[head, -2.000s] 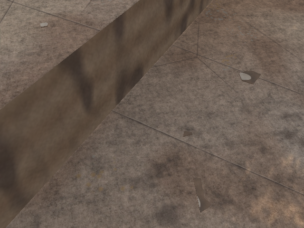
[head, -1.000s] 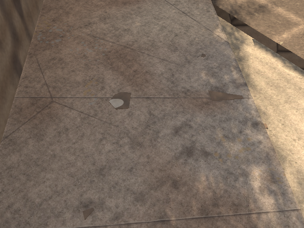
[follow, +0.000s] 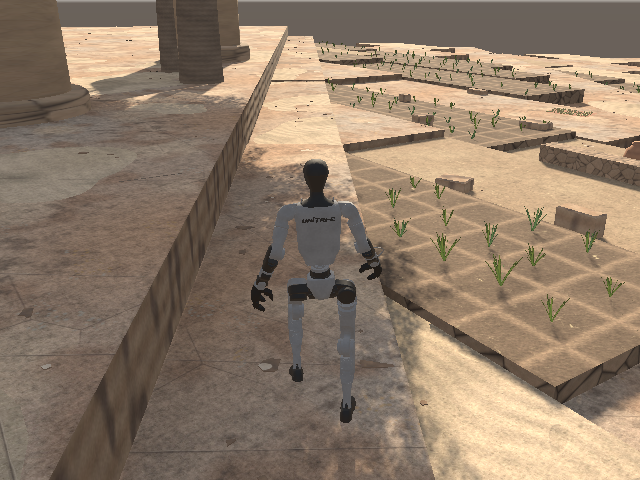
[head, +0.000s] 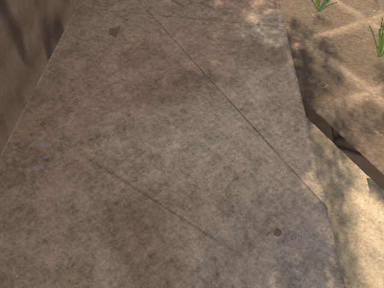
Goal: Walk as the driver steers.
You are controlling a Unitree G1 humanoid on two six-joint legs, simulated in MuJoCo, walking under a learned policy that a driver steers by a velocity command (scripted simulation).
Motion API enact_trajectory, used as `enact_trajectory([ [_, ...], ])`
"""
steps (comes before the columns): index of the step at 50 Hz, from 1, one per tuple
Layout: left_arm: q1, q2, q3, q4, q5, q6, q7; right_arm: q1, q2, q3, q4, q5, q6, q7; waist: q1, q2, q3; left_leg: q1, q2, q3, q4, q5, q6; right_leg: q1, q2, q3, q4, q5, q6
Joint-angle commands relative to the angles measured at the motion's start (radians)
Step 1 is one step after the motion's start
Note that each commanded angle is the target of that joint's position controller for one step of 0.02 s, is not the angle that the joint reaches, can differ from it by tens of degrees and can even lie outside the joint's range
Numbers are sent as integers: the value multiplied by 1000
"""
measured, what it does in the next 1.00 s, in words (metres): walks ahead, turning left: left foot, then right foot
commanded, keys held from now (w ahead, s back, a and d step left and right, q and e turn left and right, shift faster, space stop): w+q+shift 0.40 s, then w+shift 0.28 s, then w+e+shift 0.32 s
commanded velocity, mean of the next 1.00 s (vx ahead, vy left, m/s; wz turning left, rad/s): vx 1.00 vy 0.00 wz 0.44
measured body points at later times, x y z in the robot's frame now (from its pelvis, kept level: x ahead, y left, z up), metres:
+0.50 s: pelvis +0.43 +0.08 +0.01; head +0.44 +0.11 +0.45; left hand +0.58 +0.40 -0.03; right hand +0.56 -0.16 -0.10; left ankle +0.33 +0.10 -0.73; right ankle +0.72 -0.02 -0.66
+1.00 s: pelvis +0.84 +0.23 +0.01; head +0.86 +0.24 +0.46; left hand +0.65 +0.42 -0.12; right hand +1.19 +0.19 -0.02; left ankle +0.95 +0.47 -0.69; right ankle +0.79 +0.07 -0.73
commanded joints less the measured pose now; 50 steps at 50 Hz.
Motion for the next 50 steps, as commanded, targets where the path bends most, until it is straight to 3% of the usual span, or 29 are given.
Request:
enact_trajectory([
  [1, -244, 72, -4, -120, 0, -35, 9, 26, 39, 32, -55, -14, 0, 29, -112, -55, 112, 56, 56, -43, -168, 207, 8, -171, -241, 35, -249, 281, -148],
  [3, -191, 124, 6, -108, -8, -32, 10, -65, 22, 32, -74, -17, -9, 48, -74, -3, 131, 121, 15, 36, -325, 298, 37, -115, -226, -37, -259, 360, -124],
  [5, -159, 187, 17, -104, -6, -21, 8, -80, -17, 18, -86, -10, -15, 59, -84, -44, 100, 225, -63, 127, -408, 284, 70, -15, -233, -76, -183, 755, -106],
  [7, -147, 252, 33, -111, -19, 7, 8, 28, -85, -14, -74, 7, -6, 56, -171, -134, 11, 362, -159, 197, -398, 122, 106, 90, -256, -90, 63, 1272, -100],
  [8, -166, 267, 37, -125, -23, 18, 9, 195, -141, -44, -38, 10, 3, 51, -263, -165, -73, 573, -198, 205, -391, 43, 137, 35, -267, -77, 295, 1393, -105],
  [9, -203, 242, 28, -140, -24, 15, 8, 438, -215, -87, 28, 5, 15, 36, -383, -115, -163, 929, -206, 130, -477, 84, 186, -166, -233, -60, 636, 1254, -82],
  [10, -217, 53, -25, -161, -12, -15, 5, 433, -270, -98, 58, 10, 28, 19, -314, 243, -73, 1059, -98, -124, -574, 181, 255, -484, 7, -42, 1164, 31, -33],
  [11, -38, -7, -61, -249, -25, -67, -8, 300, -285, -63, -28, -24, -9, 33, -104, 379, -319, 1268, 100, -827, -825, -303, 474, -813, 97, 248, 1361, -264, -39],
  [12, -181, 125, -44, -258, -35, -96, -14, 305, -179, -54, -60, -24, -26, 39, -199, 138, -315, 1206, 114, -905, -961, -514, 391, -820, 22, 348, 1257, -132, -87],
  [13, -266, 122, -40, -292, -59, -98, -9, 301, -168, -51, -40, -35, -50, 43, -165, 17, -133, 1037, 101, -861, -1016, -468, 352, -839, 10, 313, 1154, -87, -94],
  [14, -268, 98, -48, -273, -35, -90, 5, 243, -145, -43, -39, -37, -69, 45, -111, -133, -91, 895, 73, -778, -993, -367, 316, -762, -45, 325, 1047, -41, -91],
  [15, -238, 87, -45, -262, -13, -79, 8, 174, -141, -40, -50, -41, -75, 40, -60, -135, -50, 749, 30, -694, -963, -260, 312, -679, -64, 334, 974, -13, -74],
  [16, -214, 97, -38, -250, -7, -59, 6, 135, -122, -33, -63, -46, -76, 32, -33, -104, -21, 645, -15, -620, -967, -200, 310, -620, -77, 343, 928, 0, -55],
  [17, -214, 96, -34, -249, -2, -44, 7, 124, -102, -26, -59, -36, -75, 25, -24, -89, 3, 594, -40, -562, -982, -155, 309, -602, -84, 336, 860, 0, -36],
  [21, -404, 20, -57, -311, 18, -30, 4, 160, -64, -13, -22, -14, -64, -24, -85, -70, 88, 431, -131, -358, -995, 46, 268, -544, -62, 249, 496, 238, 31],
  [24, -498, -18, -68, -339, 8, -40, -17, 216, -59, -14, 17, -16, -56, -30, -169, -14, 70, 370, -141, -288, -994, -1, 206, -381, -24, 186, 273, 526, 35],
  [28, -538, 50, -39, -363, -26, -50, -26, 277, -49, -16, 76, -6, -55, -32, -189, 42, 88, 627, -50, -356, -929, 62, 188, -454, -43, 228, 141, 484, -4],
  [30, -444, 90, -15, -349, -32, -55, -24, 271, -78, -28, 90, -20, -39, -36, -130, 68, 43, 767, -11, -355, -828, 412, 167, -413, -22, 201, 138, 355, -40],
  [31, -304, 127, 9, -322, -41, -53, -15, 246, -95, -29, 86, -42, -32, -27, -47, 78, -53, 798, -26, -330, -683, 656, 147, -271, 3, 165, 153, 304, -72],
  [32, -87, 149, 19, -288, -44, -43, -5, 179, -87, -18, 60, -64, -30, -19, 81, 85, -193, 671, -51, -294, -430, 702, 121, 16, -50, 196, 231, 244, -107],
  [33, 84, 210, 27, -250, -10, -40, -1, 309, 35, 13, 43, -52, -39, -15, 47, -189, -392, 327, -174, -228, 3, 294, 62, 436, -256, 603, 217, -72, -237],
  [34, 135, 188, 21, -205, -7, -46, -29, 391, 65, 42, 55, 4, -55, -12, 22, -514, -467, 94, -246, -202, 211, -260, 31, 554, -384, 1089, -46, -484, -320],
  [35, 82, 97, 1, -211, -23, -37, -27, 250, -20, 31, 40, 18, -60, -14, 62, -362, -267, -17, -178, -183, 247, -213, 46, 442, -353, 1058, -96, -552, -285],
  [36, 54, 80, -5, -194, -12, -23, -20, 105, -38, 32, 7, 4, -74, -9, 65, -187, -141, -20, -150, -147, 224, -175, 52, 293, -308, 902, -95, -386, -270],
  [37, 39, 85, -8, -183, 0, -18, -25, -7, -23, 37, -23, -28, -92, -6, 45, -51, -44, 10, -126, -122, 143, -158, 59, 134, -253, 793, -106, -198, -260],
  [39, -22, 43, -27, -187, 9, -22, -32, 2, 1, 35, -32, -43, -103, 3, -49, -89, -6, 96, -79, -133, -3, -119, 50, -25, -180, 696, -138, -50, -274],
  [42, -15, 33, -32, -169, -28, -22, -26, 2, 19, 44, -36, -53, -104, 2, -95, -92, 42, 107, -55, -113, -198, -129, 1, -126, -167, 643, -179, 25, -312],
  [46, 14, 90, -13, -157, -39, -13, 5, -199, 36, 64, -93, -58, -133, 22, -39, -93, 97, 293, -104, -65, -544, 201, -59, -323, -114, 519, -216, 106, -275],
  [50, 103, 84, -13, -121, -59, 6, 11, -272, -12, 39, -110, -30, -140, 22, -10, -121, 85, 466, -142, -85, -699, 302, -71, -275, -135, 547, -177, 97, -232],
])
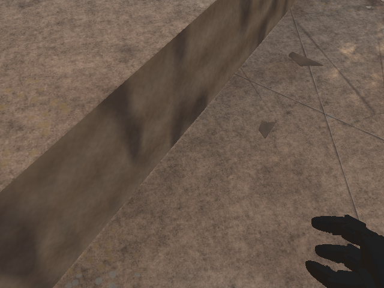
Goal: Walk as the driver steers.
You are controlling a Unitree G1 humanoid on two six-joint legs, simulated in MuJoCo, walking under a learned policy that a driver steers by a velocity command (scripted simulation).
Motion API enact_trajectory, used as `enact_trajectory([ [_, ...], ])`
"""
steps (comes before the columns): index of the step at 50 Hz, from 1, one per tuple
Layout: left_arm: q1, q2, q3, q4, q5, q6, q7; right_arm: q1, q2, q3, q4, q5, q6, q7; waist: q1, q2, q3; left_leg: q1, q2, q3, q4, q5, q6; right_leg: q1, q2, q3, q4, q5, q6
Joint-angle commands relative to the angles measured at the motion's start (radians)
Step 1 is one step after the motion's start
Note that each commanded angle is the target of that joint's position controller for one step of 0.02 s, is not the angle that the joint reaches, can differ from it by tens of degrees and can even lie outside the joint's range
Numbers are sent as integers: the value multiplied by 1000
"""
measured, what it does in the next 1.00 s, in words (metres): walks ahead, turning right: left foot, then right foot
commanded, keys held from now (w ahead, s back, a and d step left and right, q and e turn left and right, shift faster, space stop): w+e+shift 0.92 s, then w+q+shift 0.08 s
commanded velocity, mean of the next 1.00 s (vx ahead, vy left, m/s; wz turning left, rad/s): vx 1.00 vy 0.00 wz -0.89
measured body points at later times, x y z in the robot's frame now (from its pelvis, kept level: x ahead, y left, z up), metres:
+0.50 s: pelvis +0.43 -0.05 -0.04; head +0.44 -0.09 +0.41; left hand +0.76 +0.05 -0.08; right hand +0.28 -0.32 -0.17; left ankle +0.25 +0.18 -0.72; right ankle +0.57 -0.20 -0.72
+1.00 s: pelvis +0.84 -0.27 -0.03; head +0.85 -0.30 +0.42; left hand +1.10 -0.11 -0.14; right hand +0.78 -0.62 -0.08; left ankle +1.03 -0.29 -0.74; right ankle +0.60 -0.19 -0.68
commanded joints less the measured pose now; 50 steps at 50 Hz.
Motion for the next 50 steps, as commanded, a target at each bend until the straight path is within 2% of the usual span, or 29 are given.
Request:
enact_trajectory([
  [1, -82, 161, 38, -78, -11, -5, 11, -59, -117, -49, -68, 22, -16, -5, -100, -96, 64, 305, -45, 39, -85, 24, -4, -274, -211, 215, -93, 160, -133],
  [3, -86, 175, 40, -72, 2, 10, 9, 78, -176, -87, -51, 25, -18, -20, -194, -121, -34, 483, -62, 69, -102, -106, 34, -232, -169, 182, 134, 477, -83],
  [4, -148, 179, 36, -107, 27, 13, 5, 291, -209, -104, -19, 24, -14, -32, -315, -122, -183, 758, 21, 18, -41, -168, 69, -356, -127, 140, 405, 494, -44],
  [5, -117, 76, 9, -140, 45, 5, 9, 519, -278, -124, 18, 10, 4, -47, -356, 71, -391, 1110, 234, -280, -49, -469, 138, -595, -48, 52, 775, 204, -12],
  [6, -9, 15, -25, -180, -25, -13, 9, 525, -317, -126, 49, 0, 9, -26, -268, 475, -507, 1209, 423, -812, -271, -835, 256, -828, -37, 5, 1061, -165, 0],
  [7, -90, 92, -9, -159, -48, -7, 20, 455, -204, -105, 35, 2, 18, -31, -293, 326, -309, 1085, 376, -743, -322, -887, 229, -948, -108, -17, 1149, -98, 5],
  [9, -267, 118, -1, -181, -3, 4, 13, 408, -135, -89, 76, -11, 32, -42, -279, 60, -90, 829, 308, -391, -305, -485, 187, -938, -181, -73, 1117, -7, 1],
  [11, -298, 79, 2, -209, 2, 30, -6, 331, -84, -76, 106, -28, 29, -41, -202, 84, -2, 630, 258, -206, -345, -315, 180, -859, -241, -59, 1047, 18, -1],
  [13, -318, 43, -8, -235, -9, 61, -17, 276, -64, -74, 126, -3, 25, -35, -159, 86, 44, 542, 256, -73, -394, -229, 170, -866, -275, -64, 1012, 2, 6],
  [16, -359, 62, -14, -273, 9, 66, -30, 207, -125, -90, 130, 2, 15, -40, -114, 47, 88, 454, 233, 118, -458, -104, 156, -847, -281, -79, 885, 187, 26],
  [20, -505, 96, -9, -291, 14, 47, -63, 261, -215, -109, 151, 2, 14, -46, -163, -49, 120, 499, 162, 320, -502, 47, 102, -676, -200, -230, 546, 453, -19],
  [22, -511, 144, 10, -300, 7, 43, -71, 300, -280, -121, 156, 3, 28, -43, -140, 10, 76, 613, 174, 354, -399, 547, 89, -567, -111, -319, 488, 403, -55],
  [24, -351, 221, 48, -274, -11, 54, -69, 303, -337, -134, 146, 11, 57, -46, -23, 107, -35, 684, 202, 363, -100, 1013, 85, -374, -26, -367, 505, 249, -97],
  [25, -130, 289, 85, -216, -9, 65, -62, 273, -343, -136, 125, 13, 64, -47, 87, 109, -141, 575, 201, 344, 173, 1056, 85, -85, 2, -347, 485, 217, -137],
  [26, 38, 336, 111, -149, -16, 80, -42, 268, -271, -115, 126, 12, 52, -48, 144, -13, -170, 309, 106, 332, 567, 474, 36, 230, -35, -220, 419, 256, -182],
  [27, -45, 393, 101, -163, -13, 85, -35, 355, -74, -53, 86, -25, 16, -30, -33, -409, -158, -46, -102, 240, 1027, -618, 1, 377, -150, 130, 367, 288, -296],
  [28, -109, 363, 81, -239, 20, 54, -38, 393, -117, -37, 5, 16, -34, -17, -77, -368, -425, -227, -114, -18, 1093, -590, 36, 483, -350, 707, 39, -306, -451],
  [29, -112, 288, 74, -243, 24, 31, -40, 214, -224, -56, -10, 44, -53, -21, -16, -131, -285, -234, -57, -38, 979, -458, 72, 335, -341, 752, -102, -453, -358],
  [30, -152, 279, 68, -226, 34, 7, -43, 156, -203, -54, -30, 51, -55, -29, -73, 8, -120, -228, -35, -24, 865, -400, 75, 143, -328, 707, -127, -383, -324],
  [31, -213, 253, 58, -226, 38, -9, -46, 174, -177, -46, -4, 21, -45, -41, -129, 91, -71, -141, 10, -39, 783, -366, 67, -6, -293, 612, -101, -250, -302],
  [34, -310, 204, 41, -227, 37, -10, -24, 237, -180, -56, 25, -6, -1, -38, -212, 14, 25, 4, 53, -47, 582, -331, 9, -276, -177, 378, -111, -59, -295],
  [38, -273, 189, 40, -190, 11, -5, 15, 5, -97, -31, -54, -28, 3, -31, -128, -4, 119, 117, 1, 52, 163, -31, -53, -468, -60, 174, -122, 116, -246],
  [40, -239, 219, 55, -167, 6, 3, 20, -53, -76, -29, -79, -13, -4, -20, -80, -24, 85, 278, -45, 81, 19, 140, -61, -529, -54, 166, -123, 54, -196],
  [44, -196, 195, 60, -128, -11, 10, 26, -66, -159, -68, -86, 38, -6, -23, -82, -101, 69, 280, -32, -11, -102, 100, -62, -286, -106, 273, -15, 13, -144],
  [46, -202, 197, 64, -118, 2, 26, 25, 74, -212, -101, -53, 46, -11, -28, -167, -133, -8, 388, -36, 7, -80, -32, -34, -174, -127, 283, 147, 270, -113],
  [47, -232, 192, 54, -121, 39, 31, 13, 294, -246, -126, -8, 55, -2, -36, -295, -145, -140, 575, -24, 58, -33, -74, -9, -165, -103, 209, 370, 485, -77],
  [48, -238, 107, 22, -136, 67, 27, 7, 546, -266, -124, 44, 35, 9, -44, -381, -78, -323, 921, 82, -57, 86, -261, 35, -349, -82, 152, 722, 415, -51],
  [49, 35, -41, -16, -142, -8, 9, -7, 593, -358, -134, 116, -7, 17, -16, -201, 549, -447, 1156, 313, -723, -223, -749, 248, -681, 72, 67, 1103, -215, 4],
  [50, -44, 57, -21, -125, -36, 10, 4, 539, -245, -113, 92, -3, 15, -6, -246, 464, -330, 1055, 316, -901, -363, -965, 231, -803, -15, 30, 1177, -146, -7],
])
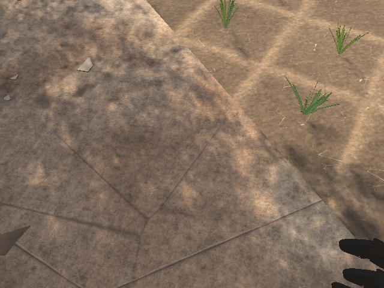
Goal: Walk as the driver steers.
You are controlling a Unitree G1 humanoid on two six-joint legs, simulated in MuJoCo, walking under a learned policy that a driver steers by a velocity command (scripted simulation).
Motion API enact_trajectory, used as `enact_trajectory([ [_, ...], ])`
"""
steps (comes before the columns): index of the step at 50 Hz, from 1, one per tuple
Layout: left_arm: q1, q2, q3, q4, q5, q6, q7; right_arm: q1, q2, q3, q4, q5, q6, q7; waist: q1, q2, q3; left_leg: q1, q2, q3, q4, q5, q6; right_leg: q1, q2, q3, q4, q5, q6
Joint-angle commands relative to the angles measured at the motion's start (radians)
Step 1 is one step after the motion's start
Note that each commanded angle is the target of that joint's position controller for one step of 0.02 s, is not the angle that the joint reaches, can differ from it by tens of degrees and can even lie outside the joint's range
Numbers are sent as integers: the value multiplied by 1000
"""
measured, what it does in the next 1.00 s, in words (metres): walks ahead, turning left: right foot, then left foot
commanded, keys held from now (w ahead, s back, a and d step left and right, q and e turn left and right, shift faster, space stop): w+q+shift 0.68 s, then q+shift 0.32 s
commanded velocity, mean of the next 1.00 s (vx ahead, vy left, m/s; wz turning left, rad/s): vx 0.85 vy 0.00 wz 0.66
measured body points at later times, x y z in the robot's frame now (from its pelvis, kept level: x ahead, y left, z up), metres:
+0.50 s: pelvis +0.40 +0.01 +0.03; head +0.40 +0.01 +0.48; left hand +0.48 +0.31 -0.06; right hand +0.55 -0.24 -0.09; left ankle +0.31 +0.11 -0.60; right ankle +0.43 -0.12 -0.70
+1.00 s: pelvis +0.73 +0.18 +0.02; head +0.78 +0.22 +0.47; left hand +0.71 +0.52 -0.05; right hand +1.02 +0.06 -0.08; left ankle +0.76 +0.25 -0.70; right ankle +0.91 +0.07 -0.62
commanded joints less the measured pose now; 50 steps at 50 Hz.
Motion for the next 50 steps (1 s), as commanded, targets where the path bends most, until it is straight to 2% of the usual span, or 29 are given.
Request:
enact_trajectory([
  [1, -20, 35, -35, -106, -25, -32, -9, 398, -117, -52, 73, -11, 21, 7, -182, 301, -194, 807, 355, -807, -416, -670, 261, -724, -66, -117, 480, 128, 1],
  [2, -159, 47, -36, -129, 8, -44, -7, 379, -119, -48, 84, -18, 30, 10, -188, 95, -107, 664, 283, -649, -413, -455, 249, -672, -91, -154, 414, 162, -6],
  [3, -218, 33, -36, -159, 25, -62, -8, 350, -126, -49, 95, -22, 29, 15, -155, 89, -67, 586, 252, -581, -396, -331, 272, -666, -112, -154, 335, 185, -9],
  [4, -244, 22, -37, -167, 31, -70, -14, 335, -93, -36, 103, -25, 24, 16, -125, 107, -56, 529, 209, -519, -401, -253, 276, -617, -143, -143, 250, 198, -13],
  [6, -268, -4, -46, -177, 34, -79, -21, 346, -46, -19, 124, -5, 22, 20, -93, 131, -39, 474, 168, -469, -435, -178, 297, -565, -147, -152, 102, 192, -2],
  [9, -360, -29, -66, -222, 49, -98, -37, 339, -104, -32, 133, 24, 19, -4, -68, 101, 37, 331, 210, -454, -489, -158, 327, -495, -152, -154, -188, 262, 38],
  [12, -410, -6, -61, -219, 39, -108, -48, 337, -147, -47, 118, 30, 28, -17, -69, 97, 41, 115, 186, -367, -524, -99, 288, -184, -98, -201, -358, 544, 73],
  [15, -396, 42, -32, -213, 22, -101, -31, 405, -115, -36, 137, 40, 44, -20, -51, 93, 29, 138, 169, -342, -438, -43, 238, -46, -89, -206, -437, 518, 83],
  [17, -253, 101, 5, -190, 19, -100, -9, 406, -108, -30, 139, 30, 50, -16, 42, 83, -71, 128, 101, -279, -164, 158, 179, 159, -107, -200, -466, 441, 56],
  [18, -31, 160, 27, -156, 24, -92, 4, 375, -68, -13, 105, 5, 51, -13, 145, 5, -231, -19, 51, -198, 171, 70, 143, 423, -272, -36, -464, 252, -1],
  [19, 73, 228, 37, -127, 38, -76, -5, 493, 49, 21, 66, 52, 40, -19, 82, -314, -388, -270, -21, -104, 525, -362, 112, 622, -512, 483, -643, -182, -142],
  [20, 13, 165, 27, -130, 30, -74, -11, 461, -6, 14, 68, 76, 48, -35, 75, -291, -272, -404, 55, -78, 698, -314, 110, 510, -524, 616, -719, -314, -143],
  [21, -22, 100, 13, -122, 22, -75, -9, 366, -41, 4, 61, 62, 54, -39, 79, -188, -130, -457, 90, -53, 755, -238, 111, 399, -494, 462, -726, -182, -124],
  [23, -83, 29, -2, -91, 50, -67, -11, 277, -36, -7, 57, 25, 69, -30, 27, -31, -16, -388, 155, -37, 715, -157, 113, 194, -411, 176, -751, 127, -96],
  [24, -123, 6, -7, -78, 62, -68, -11, 275, -11, -8, 41, 31, 82, -19, -19, -80, 12, -355, 187, -50, 690, -139, 113, 114, -397, 89, -768, 207, -92],
  [26, -171, -25, -8, -60, 45, -73, -16, 239, 19, -3, 17, 41, 110, -5, -55, -66, 44, -339, 226, -49, 650, -140, 108, 28, -382, -57, -808, 333, -74],
  [30, -233, 47, 11, -52, 41, -88, -2, 161, 4, 4, -33, 23, 114, 20, -94, 5, 81, -314, 230, -18, 478, 89, 86, -53, -347, -309, -884, 517, -56],
  [33, -177, 112, 23, -30, 36, -90, 2, 32, -16, 6, -61, 14, 101, 49, -46, 86, 108, -172, 169, 105, 211, 272, 124, -41, -299, -457, -920, 619, -13],
  [35, -138, 172, 32, -24, 38, -78, 4, 4, -51, -8, -77, 13, 94, 62, -56, 47, 85, -57, 76, 200, 106, 263, 157, 44, -295, -501, -824, 1072, 9],
  [37, -115, 234, 44, -35, 24, -49, 15, 142, -123, -41, -54, 15, 98, 66, -148, -37, -27, 136, -33, 264, 80, 175, 183, 114, -316, -505, -524, 1561, 30],
  [38, -131, 244, 46, -49, 21, -42, 14, 339, -189, -76, -7, 15, 109, 60, -247, -61, -134, 387, -60, 239, 79, 177, 217, 39, -324, -488, -282, 1616, 37],
  [39, -119, 198, 33, -51, 12, -52, 7, 477, -238, -105, 38, 17, 127, 38, -299, 29, -185, 687, -30, 130, 16, 275, 256, -177, -265, -480, 15, 1195, 86],
  [40, -73, 20, -16, -87, 58, -77, -12, 427, -311, -105, 22, 12, 139, 17, -177, 411, -185, 888, 137, -161, 36, 748, 354, -490, -37, -450, 501, -40, 139],
  [41, 67, 79, -33, -135, 37, -104, -22, 365, -331, -94, -66, -41, 111, 24, -117, 335, -551, 1065, 386, -711, -138, 429, 579, -642, 0, -160, 727, -107, 136],
  [42, -94, 182, -15, -149, 28, -112, -19, 339, -283, -98, -94, -28, 104, 31, -194, 91, -541, 951, 333, -725, -249, 221, 504, -600, -53, -98, 625, 0, 101],
  [43, -168, 157, -17, -188, 15, -107, -7, 284, -273, -94, -86, -11, 90, 33, -136, 15, -319, 758, 289, -646, -297, 160, 469, -651, -75, -125, 503, 52, 98],
  [44, -176, 140, -21, -172, 32, -93, 8, 219, -226, -81, -89, 4, 78, 31, -85, -81, -224, 602, 250, -581, -303, 193, 432, -625, -120, -127, 421, 82, 107],
  [46, -139, 162, -9, -157, 44, -57, 14, 143, -212, -78, -107, -23, 78, 20, -22, -43, -138, 339, 206, -463, -323, 427, 420, -503, -145, -123, 328, 97, 128],
  [50, -210, 74, -29, -181, 66, -31, 26, 128, -196, -76, -74, -5, 109, -23, -16, -13, -140, 142, 91, -288, -270, 668, 365, -414, -107, -173, 24, 211, 182],
])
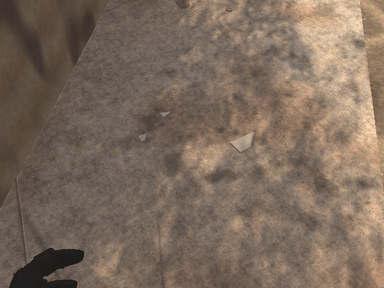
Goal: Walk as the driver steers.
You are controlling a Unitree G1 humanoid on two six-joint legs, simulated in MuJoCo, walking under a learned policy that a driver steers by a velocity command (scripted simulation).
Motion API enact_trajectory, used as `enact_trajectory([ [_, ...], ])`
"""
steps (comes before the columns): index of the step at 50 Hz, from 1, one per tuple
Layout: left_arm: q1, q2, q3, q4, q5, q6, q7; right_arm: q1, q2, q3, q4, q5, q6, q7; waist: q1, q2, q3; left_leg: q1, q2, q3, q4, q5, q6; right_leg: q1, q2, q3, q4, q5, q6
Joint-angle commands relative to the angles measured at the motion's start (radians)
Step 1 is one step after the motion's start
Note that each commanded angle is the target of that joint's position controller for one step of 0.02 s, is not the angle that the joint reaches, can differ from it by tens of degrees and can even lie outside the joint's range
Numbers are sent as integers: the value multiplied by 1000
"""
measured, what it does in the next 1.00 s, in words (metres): walks ahead, turning left: right foot, then left foot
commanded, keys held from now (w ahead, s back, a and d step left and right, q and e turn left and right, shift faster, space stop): q+shift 0.22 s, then shift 0.76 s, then w+shift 0.02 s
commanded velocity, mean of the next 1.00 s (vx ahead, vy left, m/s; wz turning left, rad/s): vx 0.07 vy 0.00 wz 0.44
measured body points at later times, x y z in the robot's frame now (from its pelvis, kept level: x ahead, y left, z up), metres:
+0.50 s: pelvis +0.15 -0.08 +0.01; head +0.18 -0.07 +0.46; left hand +0.18 +0.23 -0.09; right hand +0.41 -0.27 -0.09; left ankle +0.09 +0.05 -0.69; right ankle +0.27 -0.16 -0.73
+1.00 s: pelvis +0.18 -0.03 +0.01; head +0.18 -0.03 +0.46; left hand +0.18 +0.26 -0.11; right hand +0.39 -0.21 -0.11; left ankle +0.10 +0.04 -0.73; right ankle +0.27 -0.16 -0.73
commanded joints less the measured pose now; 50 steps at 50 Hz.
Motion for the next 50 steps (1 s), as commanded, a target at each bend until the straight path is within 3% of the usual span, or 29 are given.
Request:
enact_trajectory([
  [1, 119, 81, 29, -22, 8, 18, 9, -76, -183, -62, -82, 12, 13, -43, 86, -35, -251, -15, 214, -260, -100, 609, 132, 165, 63, -72, -188, 159, 37],
  [3, 73, 76, 27, -28, 1, 24, 1, -85, -174, -63, -84, 23, 45, -61, 68, 13, -284, -19, 166, -252, -70, 476, 70, 216, 108, -73, -324, 295, 40],
  [6, -10, 82, 30, -51, -11, 26, -9, -70, -157, -60, -82, 24, 68, -72, 33, 82, -268, 17, 161, -338, -43, 243, 24, 239, 137, -36, -490, 352, 32],
  [9, 7, 123, 54, -41, -14, 13, -12, -83, -123, -53, -95, 15, 68, -73, 46, 138, -234, 90, 173, -451, 46, 98, -3, 278, 111, 18, -648, 354, 9],
  [10, 47, 124, 61, -26, -13, 5, -11, -99, -102, -46, -101, 18, 68, -70, 69, 131, -235, 74, 145, -436, 124, 0, -32, 365, 73, 8, -753, 457, -17],
  [11, 65, 153, 66, -28, 0, 7, -4, -24, -26, -24, -94, 12, 69, -61, 34, -9, -297, -15, 75, -332, 332, -368, -79, 539, -117, 135, -768, 555, -101],
  [12, 63, 180, 66, -49, 33, 25, 2, 84, -25, -19, -97, 10, 71, -59, -32, -185, -314, -191, -27, -177, 498, -642, -134, 672, -318, 394, -766, 733, -259],
  [13, 88, 192, 80, -33, 27, 35, 1, 129, -119, -39, -94, 13, 63, -49, -37, -290, -349, -266, 70, -119, 669, -568, -181, 658, -410, 595, -804, 553, -364],
  [14, 60, 128, 66, -55, 18, 39, 2, 72, -182, -55, -63, 19, 68, -49, 3, -187, -296, -271, 110, -107, 743, -472, -207, 603, -322, 488, -804, 425, -339],
  [15, 44, 92, 54, -57, 13, 50, 3, 21, -193, -61, -50, 16, 81, -54, 20, -100, -254, -263, 126, -88, 779, -396, -222, 538, -248, 342, -795, 338, -286],
  [16, 24, 89, 49, -62, 6, 58, 5, 0, -174, -56, -51, 14, 93, -61, 22, -78, -227, -241, 134, -71, 797, -362, -228, 474, -201, 266, -807, 304, -261],
  [18, 12, 106, 51, -49, 9, 68, 5, -17, -112, -33, -59, 10, 90, -56, 20, -90, -182, -184, 139, -21, 734, -320, -227, 375, -138, 146, -836, 346, -253],
  [20, 38, 103, 54, -29, 8, 76, 1, -22, -73, -16, -56, 8, 80, -55, 32, -130, -215, -137, 142, 14, 606, -330, -226, 407, -121, 89, -837, 387, -268],
  [23, 59, 118, 62, -8, -5, 81, -8, -46, -62, -2, -48, 1, 73, -48, 53, -172, -244, -46, 171, 24, 402, -335, -209, 438, -153, 84, -834, 357, -297],
  [26, 84, 132, 65, 16, -18, 90, -13, -41, -75, -3, -26, 4, 73, -37, 65, -203, -239, 43, 172, 49, 206, -269, -183, 436, -174, 95, -826, 308, -298],
  [28, 95, 126, 60, 33, -33, 96, -11, 9, -62, -4, 6, 0, 70, -28, 32, -192, -227, 169, 155, 78, -25, -130, -140, 379, -155, 66, -794, 283, -261],
  [29, 142, 113, 55, 56, -37, 92, -12, 4, -73, -4, 5, -8, 69, -26, 34, -169, -222, 252, 174, 44, -97, -72, -105, 315, -135, 41, -776, 259, -209],
  [30, 156, 69, 41, 55, -20, 83, -18, 16, -120, -8, -1, -22, 68, -32, 45, -45, -242, 334, 310, -114, -143, -45, -56, 232, -76, -37, -656, 167, -134],
  [31, 129, 9, 26, 19, 0, 68, -21, -42, -153, -13, 7, -38, 69, -31, 85, 187, -206, 182, 437, -256, -168, -84, 38, 213, 32, -168, -626, 45, -64],
  [32, 75, 54, 34, 25, 8, 64, -16, -102, -89, 3, -16, -47, 59, -31, 51, 153, -170, 95, 425, -251, -199, -172, 56, 292, 12, -135, -597, 64, -39],
  [33, 65, 51, 36, 32, 6, 61, -19, -122, -46, 18, -7, -50, 48, -32, 62, 132, -160, 82, 376, -205, -189, -226, 16, 331, 14, -130, -634, 146, -36],
  [35, 79, 53, 36, 54, 16, 65, -14, -93, -58, 16, 20, -36, 29, -31, 52, 130, -150, 82, 320, -154, -166, -227, -41, 384, 8, -124, -685, 269, -23],
  [37, 106, 57, 34, 66, 8, 67, -14, -65, -42, 25, 40, -32, 21, -30, 65, 115, -136, 50, 295, -134, -161, -216, -67, 432, -5, -115, -703, 301, -31],
  [38, 114, 69, 37, 78, 3, 67, -13, -46, -31, 29, 46, -31, 21, -30, 58, 79, -126, 43, 282, -123, -163, -233, -75, 436, -4, -116, -700, 285, -39],
  [41, 110, 59, 36, 99, 4, 64, -10, -35, -42, 27, 67, -24, 17, -33, 58, 39, -111, 57, 267, -105, -141, -176, -79, 438, -6, -112, -704, 314, -45],
  [49, 113, 54, 35, 152, -7, 66, 4, -7, -28, 23, 117, -14, 16, -40, 52, -8, -165, 135, 237, -60, -90, 66, -88, 472, -12, -113, -682, 417, -49],
  [50, 130, 45, 33, 167, -10, 69, 5, 33, -38, 17, 136, -9, 21, -43, 41, 16, -204, 160, 230, -62, -117, -122, -72, 469, 27, -161, -643, 257, -49],
])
